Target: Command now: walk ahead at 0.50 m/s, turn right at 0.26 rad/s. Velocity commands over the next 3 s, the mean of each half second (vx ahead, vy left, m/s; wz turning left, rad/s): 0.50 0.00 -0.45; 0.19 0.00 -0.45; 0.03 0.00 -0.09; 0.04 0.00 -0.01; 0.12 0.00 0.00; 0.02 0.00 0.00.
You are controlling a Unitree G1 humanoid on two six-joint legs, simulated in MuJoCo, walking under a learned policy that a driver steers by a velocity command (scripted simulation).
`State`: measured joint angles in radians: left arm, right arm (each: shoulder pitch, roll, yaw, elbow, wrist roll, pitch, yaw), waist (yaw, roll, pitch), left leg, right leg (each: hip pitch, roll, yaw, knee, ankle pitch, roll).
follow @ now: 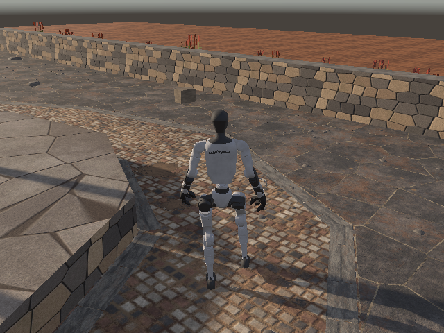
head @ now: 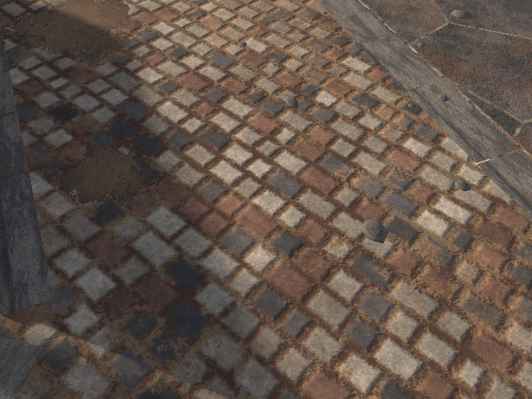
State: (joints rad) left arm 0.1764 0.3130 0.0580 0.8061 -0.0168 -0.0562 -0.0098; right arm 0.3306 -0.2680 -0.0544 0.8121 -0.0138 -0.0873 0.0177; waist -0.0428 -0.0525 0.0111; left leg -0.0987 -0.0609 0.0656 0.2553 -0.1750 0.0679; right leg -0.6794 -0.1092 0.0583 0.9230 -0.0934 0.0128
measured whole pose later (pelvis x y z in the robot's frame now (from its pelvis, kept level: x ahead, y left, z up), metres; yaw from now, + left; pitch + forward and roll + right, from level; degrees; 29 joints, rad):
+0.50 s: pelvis +0.28 -0.07 +0.00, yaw -16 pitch +2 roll +0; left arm 0.29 0.28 0.06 0.72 -0.01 -0.05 -0.01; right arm 0.14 -0.30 -0.05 0.73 -0.01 -0.10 0.00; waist 0.03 0.02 0.04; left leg -0.61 0.10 -0.08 0.98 -0.28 -0.05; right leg -0.22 0.12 0.06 0.36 -0.16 -0.10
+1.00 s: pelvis +0.46 -0.07 -0.01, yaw -30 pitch +1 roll +0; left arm 0.21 0.30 0.06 0.67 0.00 0.05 0.03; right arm 0.13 -0.24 -0.03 0.76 -0.01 -0.02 0.00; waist -0.02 -0.02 0.06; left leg -0.34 -0.01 0.04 0.44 -0.11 0.04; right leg -0.42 -0.02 0.05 0.81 -0.40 0.06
